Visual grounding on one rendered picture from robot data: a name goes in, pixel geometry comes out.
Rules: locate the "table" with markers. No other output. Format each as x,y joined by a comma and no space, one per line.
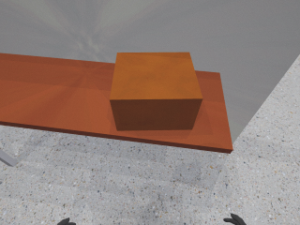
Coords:
73,97

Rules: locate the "carton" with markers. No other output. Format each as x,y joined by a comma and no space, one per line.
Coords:
154,91

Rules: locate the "right robot hand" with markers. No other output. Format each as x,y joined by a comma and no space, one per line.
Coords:
236,220

